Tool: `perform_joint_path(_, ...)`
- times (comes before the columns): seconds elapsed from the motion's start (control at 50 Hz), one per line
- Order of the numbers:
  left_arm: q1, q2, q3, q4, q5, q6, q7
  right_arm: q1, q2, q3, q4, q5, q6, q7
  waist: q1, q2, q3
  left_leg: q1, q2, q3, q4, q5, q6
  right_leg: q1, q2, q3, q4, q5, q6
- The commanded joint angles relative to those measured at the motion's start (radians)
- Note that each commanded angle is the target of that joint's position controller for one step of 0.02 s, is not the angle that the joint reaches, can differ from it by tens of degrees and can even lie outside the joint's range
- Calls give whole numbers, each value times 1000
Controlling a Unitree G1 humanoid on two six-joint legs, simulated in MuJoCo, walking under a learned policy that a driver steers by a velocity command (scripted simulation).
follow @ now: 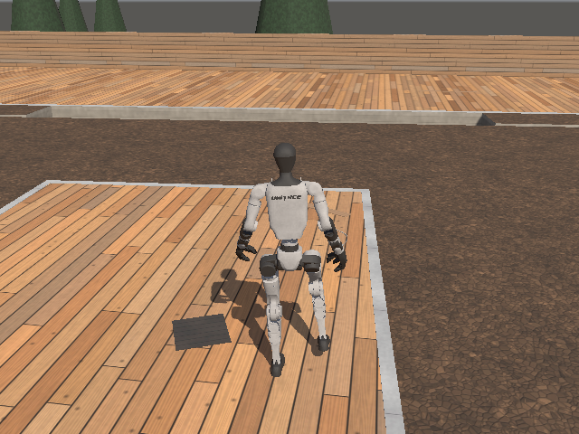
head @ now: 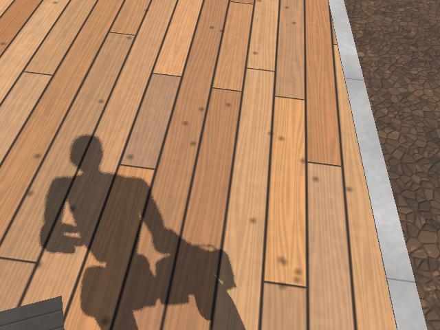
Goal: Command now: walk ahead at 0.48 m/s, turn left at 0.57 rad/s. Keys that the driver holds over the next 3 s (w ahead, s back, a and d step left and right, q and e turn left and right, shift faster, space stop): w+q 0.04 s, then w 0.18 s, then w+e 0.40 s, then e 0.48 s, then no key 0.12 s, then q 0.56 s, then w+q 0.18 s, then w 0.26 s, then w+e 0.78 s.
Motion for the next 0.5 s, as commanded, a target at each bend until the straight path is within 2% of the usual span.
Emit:
perform_joint_path(0.02,-92,42,6,-81,-1,-11,-2,-12,-188,-55,-57,8,-14,-21,2,104,3,-43,186,-154,-133,204,137,32,49,-19,-221,178,25)
perform_joint_path(0.06,-157,30,-2,-96,-10,-18,-14,17,-194,-58,-40,13,-12,-26,-23,118,12,-46,187,-156,-133,164,121,79,73,-30,-334,249,23)
perform_joint_path(0.1,-196,35,-4,-106,-16,-28,-26,51,-187,-57,-16,16,-12,-28,-42,117,19,-10,213,-180,-118,151,116,104,77,-21,-392,294,7)
perform_joint_path(0.18,-190,72,7,-113,-16,-40,-41,77,-182,-59,15,10,4,-35,-27,142,22,157,283,-235,-26,281,97,95,77,-9,-449,179,-51)
perform_joint_path(0.2,-161,85,13,-108,-15,-42,-40,73,-186,-62,16,8,10,-35,-13,155,9,185,285,-238,14,384,88,132,89,-27,-452,119,-70)
perform_joint_path(0.22,-89,107,26,-92,-13,-44,-35,59,-188,-61,12,6,14,-34,27,166,-37,195,262,-222,103,567,74,238,119,-62,-469,83,-96)
perform_joint_path(0.24,41,143,42,-62,-10,-44,-30,39,-176,-52,3,0,18,-31,96,156,-140,161,211,-169,270,665,46,435,106,-71,-461,120,-137)
perform_joint_path(0.26,208,197,52,-43,3,-41,-27,68,-130,-31,-16,-20,18,-30,140,52,-306,-31,141,-134,558,438,12,759,-63,132,-395,142,-224)
perform_joint_path(0.28,303,247,70,10,-10,-30,-36,232,-40,-6,-7,2,4,-22,78,-279,-432,-407,-33,-71,924,-278,-74,1088,-270,626,-508,-106,-401)
perform_joint_path(0.3,302,148,43,14,-44,-29,-41,168,-125,-13,-2,11,-9,-19,116,-189,-369,-538,14,-126,1009,-356,-68,1067,-254,746,-623,-315,-376)
perform_joint_path(0.32,216,107,30,-5,-44,-22,-36,11,-179,-28,-38,19,-19,-16,130,-97,-199,-590,70,-92,1005,-266,-62,921,-215,596,-639,-295,-330)
perform_joint_path(0.34,161,101,24,-20,-28,-13,-31,-77,-172,-23,-62,6,-32,-16,117,-3,-116,-571,103,-61,960,-200,-59,778,-173,498,-656,-186,-310)
perform_joint_path(0.36,131,94,20,-25,-20,-8,-29,-114,-160,-25,-77,-12,-44,-14,90,23,-55,-554,130,-50,889,-158,-65,673,-142,434,-671,-69,-311)
perform_joint_path(0.38,123,82,14,-29,-11,-8,-24,-104,-146,-25,-80,-19,-49,-11,61,1,-55,-500,151,-51,835,-128,-69,619,-107,388,-688,11,-305)
perform_joint_path(0.42,129,77,13,-26,-21,-5,-17,-78,-111,-17,-80,-22,-50,-7,33,-36,-61,-463,159,-32,726,-128,-91,578,-75,332,-713,92,-317)
perform_joint_path(0.46,145,104,21,-17,-32,-2,-6,-119,-85,-5,-97,-26,-45,-8,35,-40,-39,-447,154,-2,591,-124,-121,510,-68,281,-733,140,-327)
perform_joint_path(0.5,160,134,32,-11,-36,5,6,-197,-64,8,-114,-25,-47,-5,57,-36,-22,-393,139,12,442,12,-137,446,-39,230,-742,127,-304)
